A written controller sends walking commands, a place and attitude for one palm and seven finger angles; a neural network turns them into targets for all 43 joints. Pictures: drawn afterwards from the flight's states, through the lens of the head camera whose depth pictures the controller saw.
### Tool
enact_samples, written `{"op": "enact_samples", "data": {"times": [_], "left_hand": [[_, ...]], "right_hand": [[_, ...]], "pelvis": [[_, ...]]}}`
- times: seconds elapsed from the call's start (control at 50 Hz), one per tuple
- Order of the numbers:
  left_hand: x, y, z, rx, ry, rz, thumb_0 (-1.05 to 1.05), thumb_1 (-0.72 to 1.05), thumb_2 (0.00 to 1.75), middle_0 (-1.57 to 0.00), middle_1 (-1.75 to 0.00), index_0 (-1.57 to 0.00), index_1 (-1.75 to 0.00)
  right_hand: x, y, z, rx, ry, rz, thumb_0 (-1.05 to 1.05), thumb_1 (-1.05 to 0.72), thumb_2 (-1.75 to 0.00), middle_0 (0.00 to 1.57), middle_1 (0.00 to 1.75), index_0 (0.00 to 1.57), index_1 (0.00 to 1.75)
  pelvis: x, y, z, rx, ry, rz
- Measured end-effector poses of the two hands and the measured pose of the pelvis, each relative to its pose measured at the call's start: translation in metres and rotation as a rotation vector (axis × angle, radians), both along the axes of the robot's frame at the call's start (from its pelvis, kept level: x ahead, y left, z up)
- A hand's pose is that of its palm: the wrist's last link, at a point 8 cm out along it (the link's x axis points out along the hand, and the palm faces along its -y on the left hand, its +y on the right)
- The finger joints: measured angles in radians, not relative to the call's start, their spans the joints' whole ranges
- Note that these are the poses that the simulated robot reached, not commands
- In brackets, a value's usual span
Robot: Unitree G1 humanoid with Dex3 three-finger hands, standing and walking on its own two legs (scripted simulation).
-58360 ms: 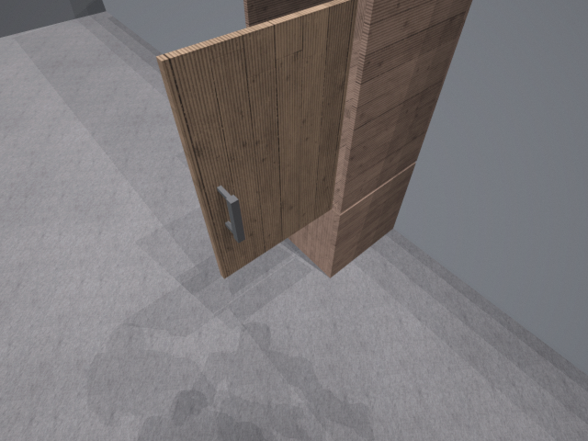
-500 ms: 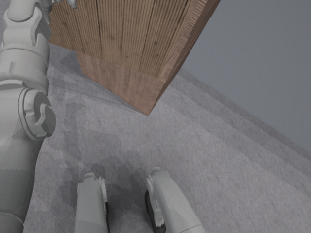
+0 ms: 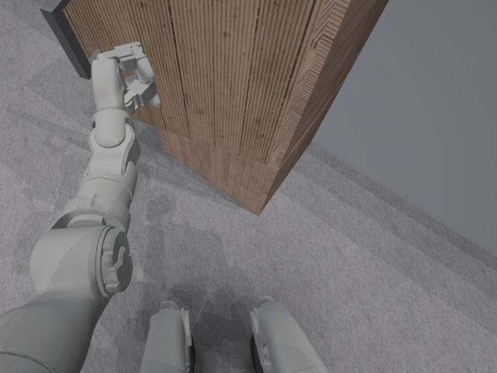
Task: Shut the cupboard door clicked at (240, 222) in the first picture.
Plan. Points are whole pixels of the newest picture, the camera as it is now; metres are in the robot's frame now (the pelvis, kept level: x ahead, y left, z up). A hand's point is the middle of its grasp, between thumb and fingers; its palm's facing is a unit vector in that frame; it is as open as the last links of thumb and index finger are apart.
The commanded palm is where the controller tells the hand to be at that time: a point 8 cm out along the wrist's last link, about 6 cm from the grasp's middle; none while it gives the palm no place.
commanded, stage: pull the fist back off the door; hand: left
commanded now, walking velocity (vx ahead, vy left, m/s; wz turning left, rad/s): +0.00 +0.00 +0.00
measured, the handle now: (77, 36) +0.65 +0.20 +0.05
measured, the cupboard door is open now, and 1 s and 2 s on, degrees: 16 16 16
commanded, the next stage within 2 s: draw the hand back to the body in 0.26 s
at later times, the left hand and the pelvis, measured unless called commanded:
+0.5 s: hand (150, 108) +0.49 +0.09 +0.07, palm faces +0.04 -1.00 -0.03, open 3.1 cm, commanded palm +0.44 +0.14 +0.09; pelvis +0.00 +0.00 +0.01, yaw +1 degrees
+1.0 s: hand (34, 186) +0.34 +0.16 +0.17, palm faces +0.04 -0.99 -0.16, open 3.1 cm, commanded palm +0.30 +0.22 +0.20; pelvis +0.02 +0.01 +0.11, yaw +2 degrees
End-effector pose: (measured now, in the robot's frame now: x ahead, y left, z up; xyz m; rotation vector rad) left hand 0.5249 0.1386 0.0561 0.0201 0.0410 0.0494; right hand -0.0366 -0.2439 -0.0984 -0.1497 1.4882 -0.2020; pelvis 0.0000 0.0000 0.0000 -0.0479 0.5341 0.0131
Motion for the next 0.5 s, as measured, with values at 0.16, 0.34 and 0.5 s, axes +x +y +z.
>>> {"op": "enact_samples", "data": {"times": [0.16, 0.34, 0.5], "left_hand": [[-0.031, 0.001, -0.010, -0.003, -0.031, -0.005, 0.02, 0.90, 0.90, -1.29, -1.50, -1.30, -1.50], [-0.050, -0.001, -0.003, 0.018, -0.053, -0.017, 0.02, 0.90, 0.90, -1.30, -1.50, -1.30, -1.50], [-0.054, 0.000, 0.015, 0.009, -0.084, -0.006, 0.02, 0.90, 0.90, -1.30, -1.50, -1.30, -1.50]], "right_hand": [[0.062, -0.023, 0.000, -0.047, -0.109, 0.069, 0.00, -0.91, -0.89, 0.20, 0.30, 0.20, 0.30], [0.104, -0.015, -0.008, -0.025, -0.207, 0.106, 0.00, -0.91, -0.89, 0.20, 0.30, 0.20, 0.30], [0.091, -0.001, -0.011, 0.016, -0.213, 0.066, 0.00, -0.91, -0.89, 0.20, 0.30, 0.20, 0.30]], "pelvis": [[0.005, -0.002, 0.004, 0.011, -0.026, 0.013], [0.001, -0.001, 0.005, 0.016, -0.054, 0.024], [-0.004, -0.001, 0.008, 0.022, -0.075, 0.010]]}}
